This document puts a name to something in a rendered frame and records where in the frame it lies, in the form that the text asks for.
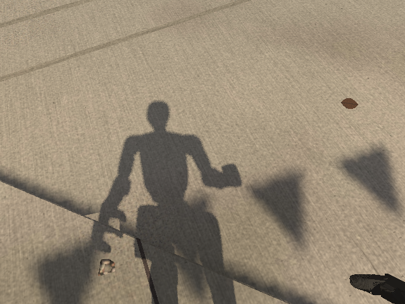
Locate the robot right hand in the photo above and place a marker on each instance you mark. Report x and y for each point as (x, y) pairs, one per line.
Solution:
(389, 287)

